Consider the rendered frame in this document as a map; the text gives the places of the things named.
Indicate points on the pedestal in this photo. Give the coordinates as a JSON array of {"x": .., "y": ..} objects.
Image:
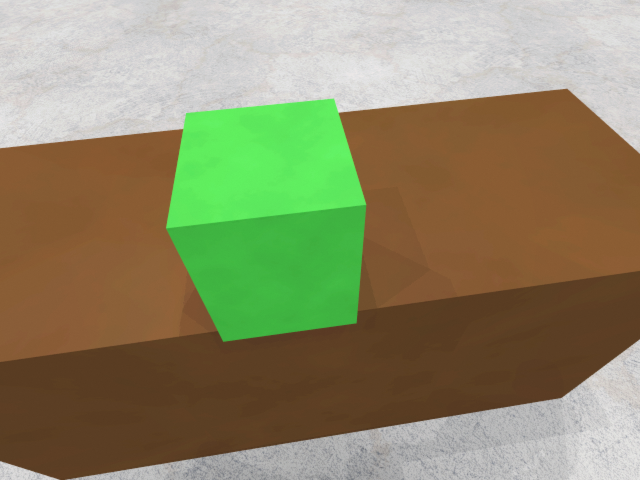
[{"x": 500, "y": 267}]

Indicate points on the carton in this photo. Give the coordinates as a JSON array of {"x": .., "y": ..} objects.
[{"x": 268, "y": 216}]

